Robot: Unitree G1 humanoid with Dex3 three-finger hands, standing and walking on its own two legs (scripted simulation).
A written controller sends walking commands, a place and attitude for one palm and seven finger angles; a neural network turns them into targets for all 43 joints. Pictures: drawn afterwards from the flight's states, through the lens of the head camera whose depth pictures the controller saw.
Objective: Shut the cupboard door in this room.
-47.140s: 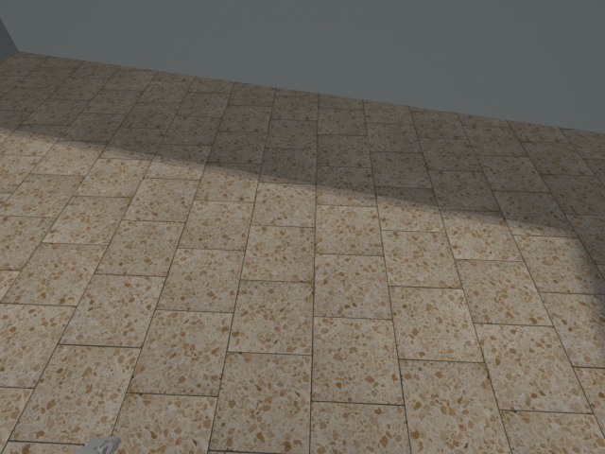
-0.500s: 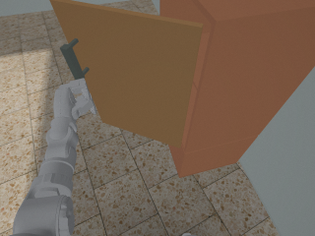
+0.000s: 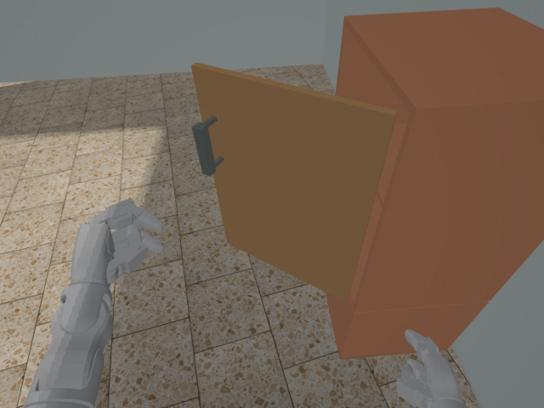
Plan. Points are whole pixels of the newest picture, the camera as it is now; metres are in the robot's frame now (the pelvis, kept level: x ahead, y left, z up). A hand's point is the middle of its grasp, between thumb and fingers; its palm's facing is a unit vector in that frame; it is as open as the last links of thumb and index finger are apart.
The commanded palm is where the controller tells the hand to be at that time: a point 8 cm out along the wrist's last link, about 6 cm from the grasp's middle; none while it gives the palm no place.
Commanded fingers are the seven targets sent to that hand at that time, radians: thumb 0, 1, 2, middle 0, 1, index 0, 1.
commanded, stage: draw the hand back to the body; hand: left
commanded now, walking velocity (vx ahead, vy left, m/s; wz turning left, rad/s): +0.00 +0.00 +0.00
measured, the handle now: (210, 145) +0.65 +0.21 +0.04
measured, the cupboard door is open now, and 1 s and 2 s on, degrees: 54 54 54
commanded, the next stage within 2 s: step back with the hand held close in 0.78 s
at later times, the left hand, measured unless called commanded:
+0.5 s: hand (37, 295) +0.19 +0.28 +0.16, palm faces +0.47 -0.77 -0.44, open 6.8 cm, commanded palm +0.15 +0.31 +0.17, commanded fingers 0.00 0.90 0.90 -0.20 -0.30 -0.20 -0.30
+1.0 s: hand (46, 288) +0.20 +0.27 +0.16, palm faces +0.45 -0.78 -0.43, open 7.4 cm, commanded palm +0.14 +0.31 +0.17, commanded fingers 0.00 0.90 0.90 -0.20 -0.30 -0.20 -0.30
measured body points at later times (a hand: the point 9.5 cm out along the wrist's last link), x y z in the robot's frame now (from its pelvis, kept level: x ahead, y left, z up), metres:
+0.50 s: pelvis +0.01 +0.01 +0.00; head -0.01 -0.03 +0.45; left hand +0.16 +0.32 +0.19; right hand +0.19 -0.22 -0.09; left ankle +0.00 +0.11 -0.74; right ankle -0.01 -0.11 -0.74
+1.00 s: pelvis +0.00 +0.01 +0.00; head -0.01 -0.02 +0.45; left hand +0.17 +0.31 +0.19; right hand +0.19 -0.22 -0.09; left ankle +0.00 +0.11 -0.74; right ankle -0.01 -0.11 -0.74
